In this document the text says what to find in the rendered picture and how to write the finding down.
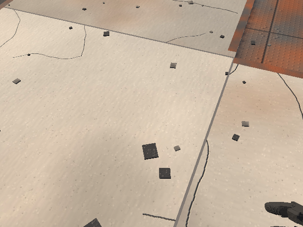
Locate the right robot hand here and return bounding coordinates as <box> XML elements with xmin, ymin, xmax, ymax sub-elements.
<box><xmin>264</xmin><ymin>201</ymin><xmax>303</xmax><ymax>227</ymax></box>

